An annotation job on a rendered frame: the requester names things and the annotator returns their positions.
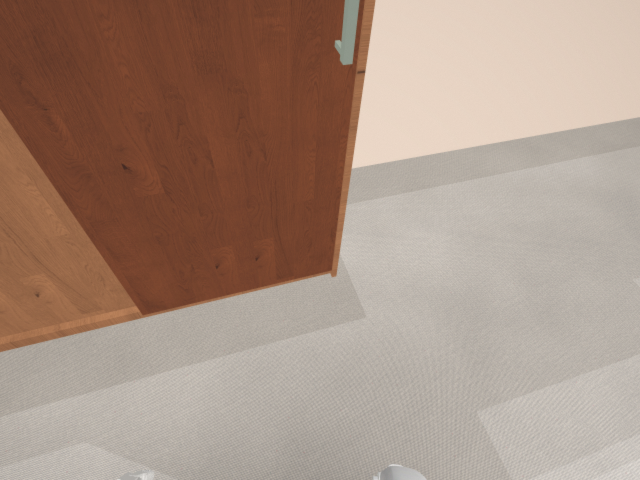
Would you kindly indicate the handle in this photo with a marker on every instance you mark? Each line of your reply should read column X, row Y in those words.
column 345, row 47

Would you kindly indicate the wardrobe door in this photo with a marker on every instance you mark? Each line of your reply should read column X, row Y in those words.
column 200, row 144
column 50, row 271

